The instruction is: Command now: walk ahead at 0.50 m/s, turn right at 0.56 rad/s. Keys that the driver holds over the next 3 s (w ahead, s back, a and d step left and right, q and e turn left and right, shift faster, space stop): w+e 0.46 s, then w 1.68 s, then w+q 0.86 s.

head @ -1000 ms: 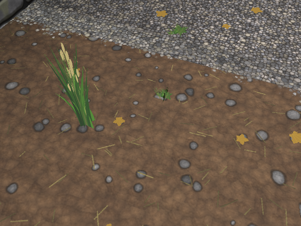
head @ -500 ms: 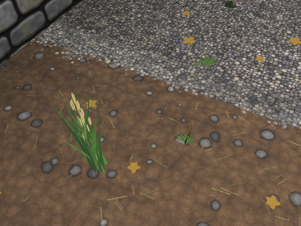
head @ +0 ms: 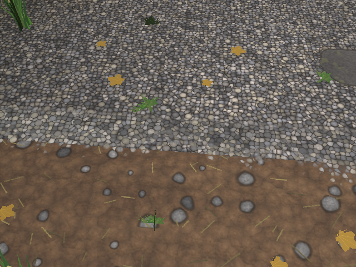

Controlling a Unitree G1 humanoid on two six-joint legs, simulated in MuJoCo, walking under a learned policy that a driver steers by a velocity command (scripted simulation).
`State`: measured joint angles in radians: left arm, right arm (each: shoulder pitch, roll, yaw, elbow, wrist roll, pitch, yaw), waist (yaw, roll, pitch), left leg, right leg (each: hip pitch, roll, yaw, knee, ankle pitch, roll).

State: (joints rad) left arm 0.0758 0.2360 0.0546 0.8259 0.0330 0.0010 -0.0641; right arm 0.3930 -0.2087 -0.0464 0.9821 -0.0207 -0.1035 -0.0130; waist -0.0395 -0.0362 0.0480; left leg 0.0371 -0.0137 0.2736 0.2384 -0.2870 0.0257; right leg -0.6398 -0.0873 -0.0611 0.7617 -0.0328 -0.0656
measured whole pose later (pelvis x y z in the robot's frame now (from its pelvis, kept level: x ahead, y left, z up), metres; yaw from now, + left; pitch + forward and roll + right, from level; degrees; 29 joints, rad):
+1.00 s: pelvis +0.55 -0.10 +0.01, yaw -23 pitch +1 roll +1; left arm 0.16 0.26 0.03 0.80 0.04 -0.03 -0.04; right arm 0.41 -0.23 -0.04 0.92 -0.01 -0.08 0.02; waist -0.04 -0.05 0.03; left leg -0.06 -0.07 0.06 0.23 -0.19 0.07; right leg -0.61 -0.08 0.01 0.85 -0.13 -0.02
